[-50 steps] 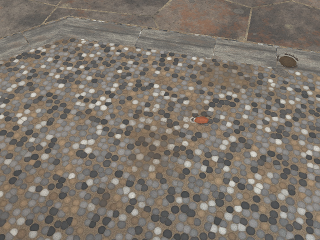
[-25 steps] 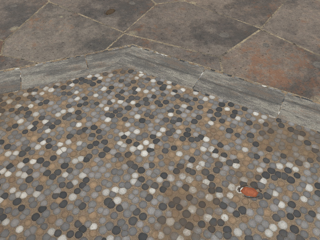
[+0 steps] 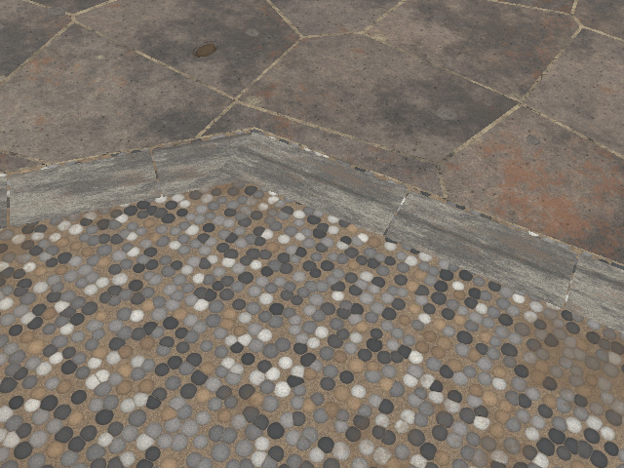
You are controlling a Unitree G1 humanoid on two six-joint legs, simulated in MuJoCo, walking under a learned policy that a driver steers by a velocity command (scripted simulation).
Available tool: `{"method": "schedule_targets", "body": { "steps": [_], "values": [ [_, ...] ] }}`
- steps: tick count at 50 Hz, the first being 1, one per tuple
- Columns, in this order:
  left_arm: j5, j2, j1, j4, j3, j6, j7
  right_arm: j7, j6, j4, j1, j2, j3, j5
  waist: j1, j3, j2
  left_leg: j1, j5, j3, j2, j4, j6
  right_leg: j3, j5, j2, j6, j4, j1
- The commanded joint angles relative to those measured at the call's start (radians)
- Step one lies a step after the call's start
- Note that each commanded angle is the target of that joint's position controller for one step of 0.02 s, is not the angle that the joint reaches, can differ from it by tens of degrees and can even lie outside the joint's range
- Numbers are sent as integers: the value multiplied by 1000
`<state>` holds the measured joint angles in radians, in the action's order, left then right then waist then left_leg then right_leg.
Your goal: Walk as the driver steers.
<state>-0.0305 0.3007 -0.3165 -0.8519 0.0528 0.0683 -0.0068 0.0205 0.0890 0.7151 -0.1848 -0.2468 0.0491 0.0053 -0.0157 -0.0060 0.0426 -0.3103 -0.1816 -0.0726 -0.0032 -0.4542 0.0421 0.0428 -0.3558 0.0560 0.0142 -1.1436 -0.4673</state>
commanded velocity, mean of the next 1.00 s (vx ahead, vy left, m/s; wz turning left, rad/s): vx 0.50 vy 0.00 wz -0.53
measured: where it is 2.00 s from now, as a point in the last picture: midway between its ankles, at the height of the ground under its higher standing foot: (493, 306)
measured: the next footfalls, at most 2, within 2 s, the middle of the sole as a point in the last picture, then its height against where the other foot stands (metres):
right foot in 0.40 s outside the picture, level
left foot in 0.88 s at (351, 386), level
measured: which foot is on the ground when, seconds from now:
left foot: down 0.00-0.40, up 0.42-0.86, down 0.88-1.00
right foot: up 0.00-0.38, down 0.40-0.88, up 0.90-1.00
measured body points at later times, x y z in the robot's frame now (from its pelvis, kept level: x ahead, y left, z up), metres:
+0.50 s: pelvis +0.26 -0.08 -0.02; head +0.30 -0.09 +0.43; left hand +0.49 +0.14 -0.11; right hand +0.26 -0.37 -0.14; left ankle +0.15 +0.10 -0.63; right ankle +0.31 -0.16 -0.74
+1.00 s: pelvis +0.54 -0.12 -0.01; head +0.56 -0.13 +0.44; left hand +0.76 +0.07 -0.12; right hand +0.53 -0.44 -0.09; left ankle +0.64 -0.06 -0.74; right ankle +0.38 -0.18 -0.65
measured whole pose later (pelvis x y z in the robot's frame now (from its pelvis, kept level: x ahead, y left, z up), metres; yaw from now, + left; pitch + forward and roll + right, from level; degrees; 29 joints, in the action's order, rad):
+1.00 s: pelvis +0.54 -0.12 -0.01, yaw -34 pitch +2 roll +1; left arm -0.02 0.30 -0.33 -0.70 0.07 0.02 0.01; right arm 0.02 0.11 0.72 -0.16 -0.26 0.06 0.01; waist -0.01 -0.01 0.04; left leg -0.35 -0.18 -0.03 -0.02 -0.50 0.02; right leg 0.10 -0.41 -0.03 0.02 -1.19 -0.41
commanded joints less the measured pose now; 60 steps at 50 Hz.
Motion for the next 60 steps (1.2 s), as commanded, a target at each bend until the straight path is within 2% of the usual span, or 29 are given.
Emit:
{"method": "schedule_targets", "body": {
  "steps": [1, 5, 9, 14, 17, 18, 19, 20, 21, 22, 23, 24, 25, 26, 30, 35, 40, 42, 43, 44, 45, 46, 47, 48, 49, 52, 54, 57, 60],
  "values": [
    [0, 50, -10, 68, 22, -15, 3, 1, 28, -15, -28, -100, 33, 7, 7, 24, -157, 162, 110, 227, 263, 296, 159, 56, 109, 78, -11, -13, -187],
    [6, 33, 56, 99, 24, -27, 2, -15, 37, 29, -51, -126, 45, 15, 6, -10, -106, 182, 256, 87, 262, 320, 155, 86, 270, 70, -27, 106, -262],
    [12, 10, 178, 141, 13, -21, -22, -29, 28, 55, -72, -156, 51, 7, 47, -47, -90, 209, 259, -27, 246, 331, 125, 19, 436, 56, -12, 333, -233],
    [10, 6, 319, 223, 5, -21, -52, -36, -4, 100, -149, -192, 64, -14, 94, -94, -81, 372, 323, -81, 298, 274, 106, -53, 347, 42, 32, 473, -279],
    [10, 39, 287, 250, 22, -26, -63, -43, -26, 100, -131, -230, 74, -23, 48, -38, -126, 424, 723, -125, 302, 119, 74, -137, 196, -31, 84, 495, -150],
    [9, 66, 211, 238, 37, -29, -62, -47, -34, 97, -122, -244, 77, -26, 1, 14, -144, 421, 880, -139, 294, -1, 62, -165, 151, -74, 107, 497, -42],
    [6, 112, 64, 204, 65, -30, -54, -51, -41, 93, -104, -248, 76, -30, -84, 89, -131, 361, 913, -164, 261, -196, 36, -176, 197, -121, 141, 562, 164],
    [8, 192, -100, 165, 102, -38, -34, -55, -35, 79, -111, -225, 65, -19, -156, 180, -59, 137, 674, -164, 220, -480, -10, -39, 239, -67, 191, 596, 476],
    [1, 312, -84, 166, 118, -35, -22, -36, -7, 23, -214, -60, 14, 23, -30, 251, 227, -346, -323, -97, 19, -852, -77, 513, 165, 207, 375, 654, 832],
    [10, 244, -129, 196, 96, -21, -25, -20, 39, 10, -128, -125, 17, -13, -100, 412, 120, -463, -419, 151, -25, -978, -65, 804, 40, 291, 436, 820, 907],
    [19, 185, -99, 185, 79, -10, -28, -12, 58, -23, -15, -175, 31, -52, -119, 270, 61, -545, -324, 170, 26, -964, -41, 655, 102, 259, 372, 844, 823],
    [12, 154, -37, 191, 70, -4, -27, -17, 67, -29, 4, -162, 25, -43, -74, 174, -3, -520, -234, 164, 70, -875, -26, 523, 181, 214, 333, 840, 670],
    [12, 119, 38, 207, 59, -5, -25, -24, 65, -16, 3, -164, 30, -16, -27, 109, -37, -452, -188, 159, 102, -788, -32, 424, 281, 174, 304, 848, 519],
    [24, 93, 83, 227, 48, -4, -20, -26, 53, -11, -19, -176, 38, -4, 11, 87, -23, -373, -155, 165, 124, -738, -39, 363, 361, 145, 295, 871, 413],
    [21, 127, 78, 229, 57, 2, -2, -28, 14, -29, -4, -129, 31, 13, 38, 44, -18, -307, -62, 130, 111, -557, -94, 256, 492, 95, 294, 919, 240],
    [9, 146, 5, 204, 63, -11, 18, -15, 19, -74, 185, -90, 9, 3, -38, 13, 33, -224, 246, 115, 34, -181, -110, 199, 347, 24, 217, 894, 191],
    [3, 140, -45, 182, 64, -23, 24, 5, 39, -100, 233, -146, 28, -14, -44, 13, 64, -169, 184, 156, 6, -46, -76, 342, 245, 79, 190, 789, 303],
    [6, 132, -20, 190, 63, -29, 25, 4, 49, -83, 155, -165, 42, -16, 6, 28, 94, -65, 122, 141, 1, -4, -42, 377, 270, 73, 166, 718, 316],
    [10, 102, -11, 198, 53, -29, 24, -2, 53, -63, 65, -187, 56, -8, 52, 79, 87, 80, 122, 140, 17, 20, -13, 352, 311, 28, 136, 622, 289],
    [22, 43, -6, 217, 30, -25, 20, -11, 56, -50, -78, -238, 72, 10, 115, 205, -2, 323, 74, 281, 172, 4, 51, 274, 220, -32, 97, 364, 180],
    [-5, -11, -139, 245, 13, -17, 21, -10, 42, -17, -181, -316, 91, 21, 66, 333, -330, 654, -146, 726, 395, 81, 213, 134, -186, -171, 26, 33, -177],
    [-13, 83, -145, 227, 25, -15, 24, -4, 37, -22, -175, -237, 75, -4, 80, 289, -300, 641, -371, 868, 428, 143, 212, 150, -226, -96, 13, -122, -321],
    [-8, 142, -48, 232, 43, -21, 23, -8, 30, -34, -135, -174, 58, -7, 105, 165, -200, 528, -370, 722, 388, 158, 169, 140, -133, -59, 6, -172, -356],
    [3, 139, 9, 243, 44, -27, 24, -10, 22, -40, -85, -155, 48, 1, 91, 92, -131, 408, -244, 585, 347, 168, 142, 105, -61, -25, 0, -163, -328],
    [16, 123, 47, 255, 44, -26, 21, -10, 18, -29, -59, -133, 40, 6, 76, 36, -114, 307, -134, 496, 302, 191, 137, 103, -10, -2, -1, -115, -302],
    [3, 59, 25, 251, 35, -32, 9, -6, 27, 0, -51, -111, 31, 6, 32, 10, -161, 185, 5, 335, 238, 255, 145, 80, 31, 25, 1, -19, -207],
    [11, 37, 63, 264, 26, -34, 8, -4, 34, 23, -64, -142, 40, -1, 29, -6, -140, 178, 86, 287, 248, 286, 171, 71, 66, 30, -7, 74, -228],
    [21, 20, 136, 278, 11, -22, -2, -7, 28, 47, -73, -174, 46, -10, 41, -7, -113, 202, 179, 207, 244, 304, 176, 38, 199, 45, -14, 254, -226],
    [17, 6, 233, 293, 0, -7, -17, -9, 15, 72, -105, -198, 48, -22, 77, -23, -114, 196, 206, 128, 216, 299, 150, -17, 320, 31, -14, 432, -154]
  ]
}}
